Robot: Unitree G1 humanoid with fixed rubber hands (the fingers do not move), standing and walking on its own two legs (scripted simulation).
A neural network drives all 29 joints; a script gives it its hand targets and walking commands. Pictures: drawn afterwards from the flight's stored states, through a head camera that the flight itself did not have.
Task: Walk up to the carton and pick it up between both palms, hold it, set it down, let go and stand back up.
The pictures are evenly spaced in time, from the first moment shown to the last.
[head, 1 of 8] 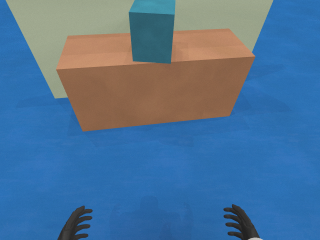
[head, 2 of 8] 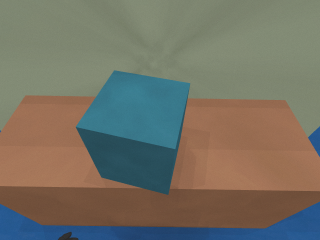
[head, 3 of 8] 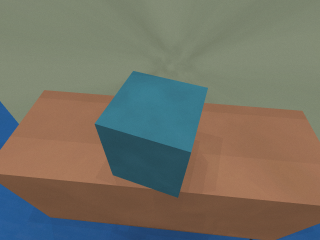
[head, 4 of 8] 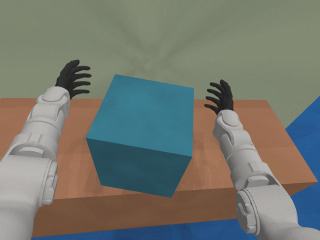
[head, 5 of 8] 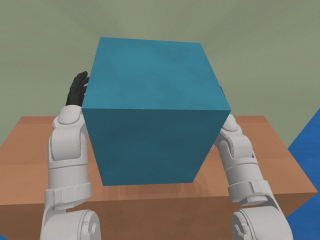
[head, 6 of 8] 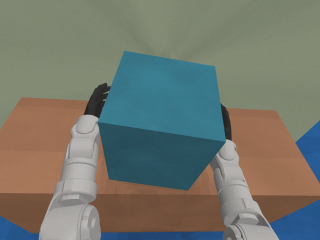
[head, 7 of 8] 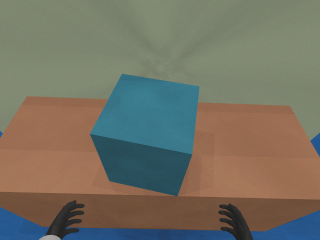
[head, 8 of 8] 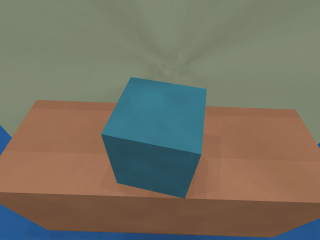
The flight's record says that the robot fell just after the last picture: no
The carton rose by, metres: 0.21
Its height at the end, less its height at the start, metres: +0.00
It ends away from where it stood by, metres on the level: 0.02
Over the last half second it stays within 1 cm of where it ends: yes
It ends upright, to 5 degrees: yes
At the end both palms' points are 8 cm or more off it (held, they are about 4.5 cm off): yes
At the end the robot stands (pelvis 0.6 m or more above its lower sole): yes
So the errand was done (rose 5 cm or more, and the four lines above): yes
